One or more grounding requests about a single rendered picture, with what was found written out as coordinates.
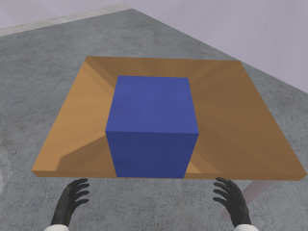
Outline right robot hand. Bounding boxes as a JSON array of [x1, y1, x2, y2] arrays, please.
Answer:
[[213, 177, 252, 228]]

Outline carton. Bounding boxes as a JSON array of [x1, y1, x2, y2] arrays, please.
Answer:
[[105, 75, 199, 179]]

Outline table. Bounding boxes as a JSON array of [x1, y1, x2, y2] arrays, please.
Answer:
[[31, 56, 308, 220]]

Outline left robot hand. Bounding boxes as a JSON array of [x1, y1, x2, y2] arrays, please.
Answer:
[[50, 178, 90, 227]]

